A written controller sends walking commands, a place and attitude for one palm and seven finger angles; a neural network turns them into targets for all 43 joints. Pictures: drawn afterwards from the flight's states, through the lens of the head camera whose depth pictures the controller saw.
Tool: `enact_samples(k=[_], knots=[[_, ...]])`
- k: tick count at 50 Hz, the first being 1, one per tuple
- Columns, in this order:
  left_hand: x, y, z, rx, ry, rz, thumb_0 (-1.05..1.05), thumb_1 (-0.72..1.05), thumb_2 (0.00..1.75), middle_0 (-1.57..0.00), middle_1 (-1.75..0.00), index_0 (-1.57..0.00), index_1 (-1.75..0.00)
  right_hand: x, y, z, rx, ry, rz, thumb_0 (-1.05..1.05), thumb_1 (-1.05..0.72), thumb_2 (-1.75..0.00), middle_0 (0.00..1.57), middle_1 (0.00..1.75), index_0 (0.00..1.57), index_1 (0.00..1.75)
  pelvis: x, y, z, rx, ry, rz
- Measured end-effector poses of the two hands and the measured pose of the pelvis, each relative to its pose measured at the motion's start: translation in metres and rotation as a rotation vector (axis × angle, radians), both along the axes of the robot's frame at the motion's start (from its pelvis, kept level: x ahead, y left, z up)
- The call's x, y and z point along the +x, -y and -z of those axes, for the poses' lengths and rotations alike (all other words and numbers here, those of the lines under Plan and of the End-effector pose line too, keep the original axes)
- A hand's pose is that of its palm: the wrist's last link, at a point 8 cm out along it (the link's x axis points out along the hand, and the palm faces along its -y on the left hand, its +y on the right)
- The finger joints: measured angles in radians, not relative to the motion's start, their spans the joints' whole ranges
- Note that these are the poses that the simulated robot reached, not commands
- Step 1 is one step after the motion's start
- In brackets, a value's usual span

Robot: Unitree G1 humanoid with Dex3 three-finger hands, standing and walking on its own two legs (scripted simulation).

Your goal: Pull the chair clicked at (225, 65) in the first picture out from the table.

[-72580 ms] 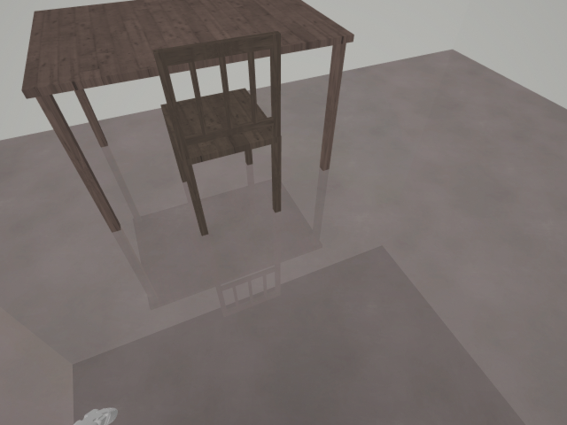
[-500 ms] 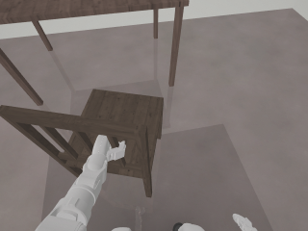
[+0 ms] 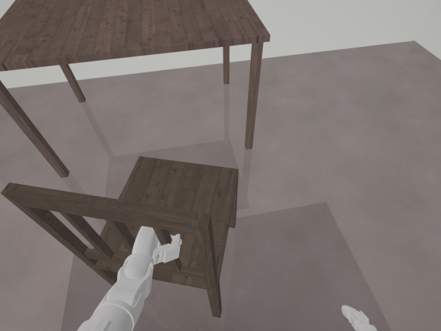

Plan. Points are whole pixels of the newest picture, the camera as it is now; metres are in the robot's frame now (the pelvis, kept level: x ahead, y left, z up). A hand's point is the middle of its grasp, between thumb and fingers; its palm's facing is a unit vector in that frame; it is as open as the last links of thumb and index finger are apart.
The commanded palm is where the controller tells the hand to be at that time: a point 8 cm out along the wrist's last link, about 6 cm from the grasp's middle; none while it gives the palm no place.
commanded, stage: stop walking, hand still on the chair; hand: left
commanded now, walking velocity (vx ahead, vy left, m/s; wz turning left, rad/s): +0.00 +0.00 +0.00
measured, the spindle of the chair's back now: (129, 242) +0.32 +0.23 -0.11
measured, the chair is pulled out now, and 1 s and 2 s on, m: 0.64 0.64 0.64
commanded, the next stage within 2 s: open the thumb and straighten the fingers in 0.16 s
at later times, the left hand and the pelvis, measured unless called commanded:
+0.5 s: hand (169, 244) +0.30 +0.13 -0.07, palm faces -0.07 -0.98 -0.16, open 7.6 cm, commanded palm +0.28 +0.18 -0.04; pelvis +0.00 +0.01 -0.01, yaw +0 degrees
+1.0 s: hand (162, 243) +0.30 +0.14 -0.07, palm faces -0.05 -0.99 -0.16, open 17.0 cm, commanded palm +0.28 +0.19 -0.05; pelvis +0.01 +0.01 -0.03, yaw +1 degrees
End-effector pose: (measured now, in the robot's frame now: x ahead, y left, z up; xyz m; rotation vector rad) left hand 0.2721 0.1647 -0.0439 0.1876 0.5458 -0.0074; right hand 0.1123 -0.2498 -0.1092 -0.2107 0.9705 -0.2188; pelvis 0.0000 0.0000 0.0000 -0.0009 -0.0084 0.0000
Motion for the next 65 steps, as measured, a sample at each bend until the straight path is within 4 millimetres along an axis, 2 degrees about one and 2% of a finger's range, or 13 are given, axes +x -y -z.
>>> enact_samples(k=[7,14,18,23,28,32,37,41,45,50,54,60,65], knots=[[0.000,0.000,0.000,-0.003,0.001,0.000,0.04,0.72,0.83,-0.35,-1.33,-0.50,-1.45,0.005,-0.007,-0.003,0.013,0.012,-0.007,0.01,-0.90,-0.90,0.20,0.30,0.20,0.30,-0.001,-0.001,-0.001,-0.001,-0.001,0.002],[0.000,0.000,0.000,-0.004,0.000,0.004,0.04,0.72,0.83,-0.35,-1.33,-0.50,-1.45,-0.004,-0.015,0.001,0.031,-0.018,-0.003,0.01,-0.90,-0.90,0.20,0.30,0.20,0.30,-0.001,-0.002,-0.001,-0.001,-0.004,0.006],[0.002,-0.003,0.003,-0.051,0.025,-0.002,0.03,0.68,0.81,-0.38,-1.36,-0.50,-1.45,-0.011,-0.013,0.002,0.064,-0.009,0.009,0.01,-0.90,-0.90,0.20,0.30,0.20,0.30,0.000,-0.001,0.004,0.005,-0.063,-0.006],[0.006,-0.012,0.004,-0.032,0.069,0.021,0.02,0.44,0.69,-0.44,-1.40,-0.50,-1.45,-0.018,-0.005,0.005,0.051,0.002,0.000,0.01,-0.90,-0.90,0.20,0.30,0.20,0.30,-0.003,-0.004,0.012,0.003,-0.110,-0.006],[0.010,-0.025,0.007,-0.011,0.050,0.010,0.01,0.03,0.49,-0.46,-1.39,-0.49,-1.41,-0.022,0.000,0.013,0.042,-0.003,0.001,0.01,-0.90,-0.90,0.20,0.30,0.20,0.30,-0.004,-0.009,0.019,0.003,-0.144,-0.004],[0.010,-0.031,0.010,-0.010,0.024,0.004,0.01,-0.24,0.35,-0.42,-1.26,-0.44,-1.27,-0.021,-0.002,0.019,0.046,0.004,0.002,0.01,-0.90,-0.90,0.20,0.30,0.20,0.30,-0.002,-0.013,0.024,0.003,-0.163,-0.005],[0.013,-0.019,0.007,-0.033,0.037,0.031,0.00,-0.43,0.26,-0.34,-1.00,-0.35,-1.00,-0.012,-0.011,0.024,0.059,0.030,-0.008,0.01,-0.90,-0.90,0.20,0.30,0.20,0.30,0.002,-0.016,0.028,0.002,-0.177,-0.008],[0.015,-0.014,0.009,-0.041,0.039,0.027,0.00,-0.49,0.23,-0.25,-0.74,-0.26,-0.74,-0.002,-0.017,0.025,0.069,0.050,-0.023,0.01,-0.90,-0.90,0.20,0.30,0.20,0.30,0.006,-0.015,0.031,0.006,-0.184,-0.005],[0.016,-0.023,0.015,-0.016,0.016,0.003,-0.01,-0.52,0.22,-0.16,-0.47,-0.17,-0.47,0.007,-0.020,0.023,0.069,0.063,-0.036,0.01,-0.90,-0.90,0.20,0.30,0.20,0.30,0.007,-0.013,0.033,0.006,-0.191,-0.005],[0.011,-0.032,0.011,-0.018,0.021,-0.008,-0.01,-0.54,0.21,-0.07,-0.20,-0.08,-0.21,0.018,-0.018,0.021,0.062,0.086,-0.047,0.01,-0.90,-0.90,0.20,0.30,0.20,0.30,0.010,-0.012,0.034,-0.002,-0.197,-0.012],[0.007,-0.030,0.010,-0.033,0.023,-0.002,-0.01,-0.54,0.21,-0.03,-0.09,-0.04,-0.10,0.025,-0.015,0.020,0.048,0.098,-0.056,0.01,-0.90,-0.90,0.20,0.30,0.20,0.30,0.012,-0.011,0.035,-0.006,-0.202,-0.019],[0.001,-0.033,0.011,-0.038,0.026,0.007,-0.01,-0.54,0.21,-0.03,-0.03,-0.02,-0.03,0.031,-0.009,0.016,0.029,0.112,-0.060,0.01,-0.90,-0.90,0.20,0.30,0.20,0.30,0.013,-0.009,0.037,-0.005,-0.208,-0.021],[-0.023,-0.035,0.010,-0.035,0.012,0.000,-0.01,-0.54,0.21,-0.03,-0.01,-0.01,-0.01,0.037,-0.009,0.012,0.035,0.153,-0.052,0.01,-0.90,-0.90,0.20,0.30,0.20,0.30,0.015,-0.009,0.039,-0.007,-0.211,-0.018]])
